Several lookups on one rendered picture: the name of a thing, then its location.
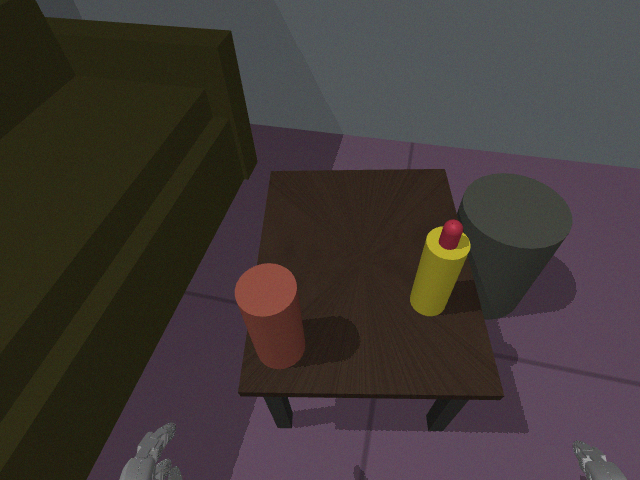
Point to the left robot hand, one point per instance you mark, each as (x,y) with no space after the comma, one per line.
(143,465)

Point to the sofa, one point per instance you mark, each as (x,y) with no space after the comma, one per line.
(122,147)

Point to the coffee table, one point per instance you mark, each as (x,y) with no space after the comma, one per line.
(353,240)

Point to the right robot hand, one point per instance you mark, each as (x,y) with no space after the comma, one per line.
(593,463)

